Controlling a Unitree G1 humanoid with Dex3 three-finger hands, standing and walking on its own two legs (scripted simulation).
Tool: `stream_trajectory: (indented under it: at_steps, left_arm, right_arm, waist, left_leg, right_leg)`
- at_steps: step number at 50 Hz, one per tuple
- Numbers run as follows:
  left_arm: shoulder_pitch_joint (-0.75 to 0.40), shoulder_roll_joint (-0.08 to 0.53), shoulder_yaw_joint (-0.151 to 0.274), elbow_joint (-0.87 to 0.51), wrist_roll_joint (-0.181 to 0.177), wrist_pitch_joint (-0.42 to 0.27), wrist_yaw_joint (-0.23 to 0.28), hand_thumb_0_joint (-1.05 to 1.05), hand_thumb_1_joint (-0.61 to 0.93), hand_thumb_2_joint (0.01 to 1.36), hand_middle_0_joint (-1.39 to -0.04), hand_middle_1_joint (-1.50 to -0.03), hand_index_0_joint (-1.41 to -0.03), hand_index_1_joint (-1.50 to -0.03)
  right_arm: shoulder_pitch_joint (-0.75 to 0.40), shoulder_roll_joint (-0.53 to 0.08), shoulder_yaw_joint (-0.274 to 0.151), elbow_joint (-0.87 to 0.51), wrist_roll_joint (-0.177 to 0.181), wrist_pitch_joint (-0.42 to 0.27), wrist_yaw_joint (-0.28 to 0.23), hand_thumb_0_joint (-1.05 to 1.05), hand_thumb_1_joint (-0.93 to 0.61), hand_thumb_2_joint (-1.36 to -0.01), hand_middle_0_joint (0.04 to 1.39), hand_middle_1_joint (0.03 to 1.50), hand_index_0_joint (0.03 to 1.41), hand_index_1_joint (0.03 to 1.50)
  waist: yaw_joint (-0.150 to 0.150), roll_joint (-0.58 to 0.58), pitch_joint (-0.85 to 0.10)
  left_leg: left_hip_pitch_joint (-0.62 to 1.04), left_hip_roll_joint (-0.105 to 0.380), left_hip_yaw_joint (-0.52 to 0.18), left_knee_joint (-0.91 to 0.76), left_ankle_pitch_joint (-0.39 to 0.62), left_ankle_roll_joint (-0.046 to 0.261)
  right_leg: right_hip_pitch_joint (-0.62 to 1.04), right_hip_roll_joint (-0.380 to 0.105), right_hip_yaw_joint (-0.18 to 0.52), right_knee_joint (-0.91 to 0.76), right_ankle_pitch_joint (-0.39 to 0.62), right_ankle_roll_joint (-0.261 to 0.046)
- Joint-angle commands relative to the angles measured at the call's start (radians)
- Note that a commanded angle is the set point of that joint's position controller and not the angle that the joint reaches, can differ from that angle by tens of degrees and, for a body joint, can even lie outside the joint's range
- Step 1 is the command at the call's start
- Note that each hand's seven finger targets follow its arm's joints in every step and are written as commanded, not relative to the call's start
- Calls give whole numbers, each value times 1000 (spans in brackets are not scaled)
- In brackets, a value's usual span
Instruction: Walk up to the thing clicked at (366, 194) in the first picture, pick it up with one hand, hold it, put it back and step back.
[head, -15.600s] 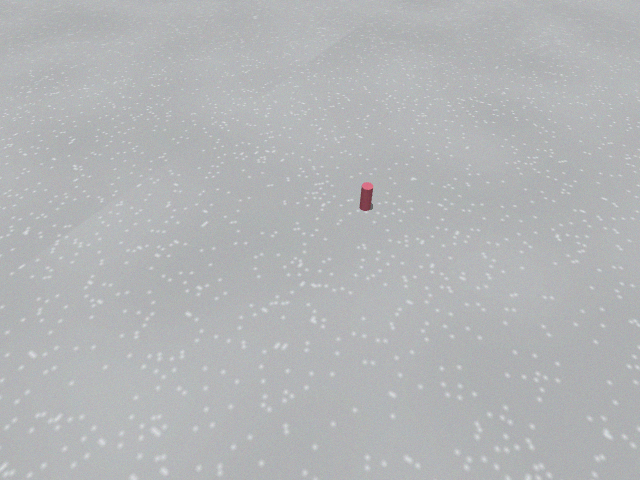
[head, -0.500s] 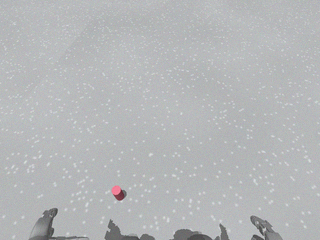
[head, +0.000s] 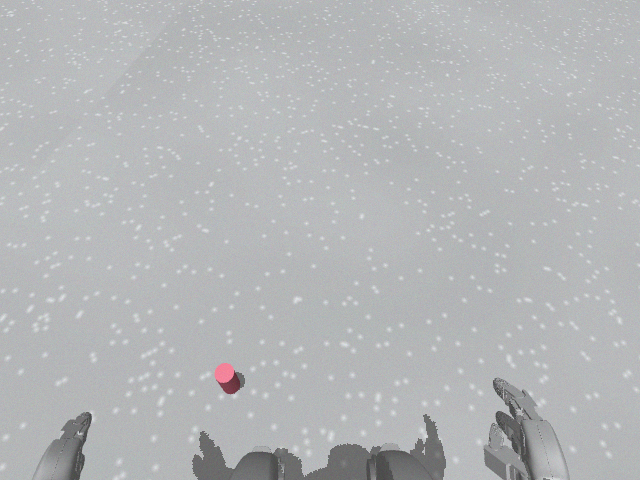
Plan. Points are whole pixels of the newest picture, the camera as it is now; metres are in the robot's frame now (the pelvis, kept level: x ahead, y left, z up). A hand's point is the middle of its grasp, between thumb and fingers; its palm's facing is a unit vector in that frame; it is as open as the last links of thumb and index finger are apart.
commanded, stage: go down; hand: left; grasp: from above
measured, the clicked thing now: (228, 379) +0.39 +0.23 -0.63
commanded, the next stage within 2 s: none
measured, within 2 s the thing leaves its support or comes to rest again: neither
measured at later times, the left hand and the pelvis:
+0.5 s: hand (98, 447) +0.19 +0.32 -0.18, palm faces +0.19 -0.94 -0.29, open 17.2 cm; pelvis -0.05 -0.01 -0.09, yaw +0 degrees
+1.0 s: hand (94, 401) +0.26 +0.38 -0.25, palm faces +0.23 -0.95 -0.19, open 17.1 cm; pelvis -0.09 -0.01 -0.22, yaw -2 degrees
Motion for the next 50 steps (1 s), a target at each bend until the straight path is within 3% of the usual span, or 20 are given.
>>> stream_trajectory:
  at_steps: [1,10,12,13,17,18,20,21,24,27,28,31,34,36,38,42,45,46,48,50]
  left_arm:
    - [57,185,102,-166,6,-31,16,0,-503,28,-89,-50,-79,-58]
    - [100,178,131,-182,-14,-56,8,0,-443,36,-79,-27,-68,-37]
    - [33,200,147,-154,-17,-80,3,0,-445,37,-76,-26,-66,-36]
    - [-52,219,151,-185,-21,-105,-2,0,-449,24,-78,-13,-68,-23]
    - [-231,277,217,-30,-45,-230,-37,0,-472,19,-79,-18,-75,-24]
    - [-289,315,244,-20,-60,-272,-57,0,-484,10,-77,-6,-73,-11]
    - [-328,331,266,79,-84,-353,-102,0,-534,0,-81,-13,-80,-15]
    - [-360,379,304,85,-97,-397,-128,0,-534,0,-81,-13,-80,-14]
    - [-391,413,332,162,-118,-490,-216,0,-470,61,-66,-96,-73,-88]
    - [-454,516,396,171,-128,-541,-268,0,-422,88,-53,-104,-57,-97]
    - [-462,487,387,218,-132,-549,-283,0,-461,91,-56,-110,-57,-105]
    - [-438,527,462,326,-154,-571,-307,0,-505,95,-59,-117,-59,-115]
    - [-528,610,516,315,-166,-602,-335,0,-484,102,-58,-120,-57,-118]
    - [-575,647,545,322,-172,-626,-355,0,-472,105,-53,-126,-55,-121]
    - [-633,645,554,350,-185,-656,-378,0,-453,103,-51,-122,-53,-116]
    - [-754,666,554,440,-195,-708,-438,0,-456,92,-48,-109,-50,-104]
    - [-816,712,569,476,-199,-732,-480,0,-470,67,-48,-99,-55,-90]
    - [-847,758,582,477,-195,-734,-489,0,-463,71,-46,-94,-50,-87]
    - [-849,773,594,504,-199,-736,-510,0,-464,51,-49,-87,-56,-77]
    - [-888,840,631,493,-199,-738,-517,0,-455,46,-49,-79,-54,-70]
  right_arm:
    - [23,-160,-68,-137,5,-53,-14,0,-884,-892,200,300,200,300]
    - [21,-153,-69,-153,5,-56,-3,0,-913,-900,200,300,200,300]
    - [4,-161,-65,-151,3,-63,0,0,-918,-902,200,300,199,300]
    - [12,-168,-70,-140,3,-70,0,0,-925,-903,200,300,199,300]
    - [0,-175,-66,-115,2,-99,2,0,-950,-909,199,300,199,300]
    - [-18,-184,-65,-118,1,-109,4,0,-962,-912,199,300,199,300]
    - [-9,-192,-59,-89,2,-123,11,0,-960,-910,199,300,199,300]
    - [-23,-209,-64,-95,2,-131,14,0,-960,-910,199,300,199,300]
    - [-10,-233,-66,-78,-1,-124,18,0,-934,-905,199,300,199,300]
    - [-9,-253,-65,-62,-4,-105,15,0,-906,-900,200,300,199,300]
    - [-5,-261,-62,-55,0,-98,17,0,-907,-900,199,300,199,300]
    - [-14,-272,-49,-44,4,-86,20,0,-886,-895,199,300,199,300]
    - [0,-282,-52,-24,2,-70,21,0,-883,-895,199,300,199,300]
    - [-10,-279,-46,-17,0,-66,22,0,-885,-895,199,300,199,300]
    - [-11,-287,-42,-1,0,-65,24,0,-885,-896,199,300,199,300]
    - [-5,-299,-35,28,-9,-62,25,0,-885,-897,199,300,199,300]
    - [0,-307,-23,36,-16,-60,24,0,-889,-897,200,300,200,300]
    - [1,-309,-16,34,-17,-59,25,0,-888,-897,200,300,200,300]
    - [2,-320,-12,39,-18,-55,26,0,-886,-896,200,300,200,300]
    - [4,-327,-2,38,-20,-52,30,0,-888,-897,200,300,200,300]
  waist:
    - [6,94,-227]
    - [12,84,-227]
    - [-1,85,-166]
    - [-13,103,-169]
    - [-29,57,-168]
    - [-20,59,-181]
    - [-17,59,-227]
    - [-3,80,-267]
    - [13,133,-368]
    - [51,173,-474]
    - [45,171,-477]
    - [72,143,-523]
    - [74,129,-579]
    - [58,90,-568]
    - [43,99,-566]
    - [4,119,-550]
    - [7,118,-547]
    - [8,128,-550]
    - [15,139,-572]
    - [27,159,-599]
  left_leg:
    - [125,-2,14,-145,469,-2]
    - [47,-9,12,-107,366,3]
    - [-11,-2,-2,-112,239,5]
    - [-26,1,-7,-99,218,4]
    - [-174,-11,16,20,101,19]
    - [-219,-14,21,56,46,25]
    - [-289,-19,17,113,24,26]
    - [-305,-19,14,137,5,25]
    - [-323,-18,-4,189,35,13]
    - [-342,-18,1,243,73,5]
    - [-340,-17,-7,245,69,4]
    - [-394,-21,-9,299,134,6]
    - [-445,-30,8,371,179,15]
    - [-525,-32,23,417,157,23]
    - [-532,-28,18,450,184,23]
    - [-568,-23,1,512,130,23]
    - [-630,-25,13,540,44,26]
    - [-655,-27,16,542,6,27]
    - [-649,-24,12,552,4,25]
    - [-662,-24,13,570,-6,24]
  right_leg:
    - [139,19,-38,-60,315,-55]
    - [83,19,-37,-27,240,-56]
    - [5,19,-35,-11,136,-55]
    - [-30,17,-33,7,122,-55]
    - [-144,8,-15,84,39,-51]
    - [-187,5,-8,112,-10,-50]
    - [-250,3,-2,184,-26,-51]
    - [-280,-2,6,219,-42,-52]
    - [-357,-5,8,319,-23,-61]
    - [-378,-3,11,376,-3,-63]
    - [-420,4,-7,401,0,-68]
    - [-444,8,-22,462,54,-72]
    - [-445,6,-16,496,79,-72]
    - [-441,7,-11,510,67,-68]
    - [-497,9,-16,551,85,-70]
    - [-630,8,-27,609,31,-72]
    - [-647,8,-26,623,-25,-70]
    - [-642,8,-26,625,-57,-68]
    - [-656,9,-35,652,-59,-68]
    - [-659,9,-39,678,-68,-67]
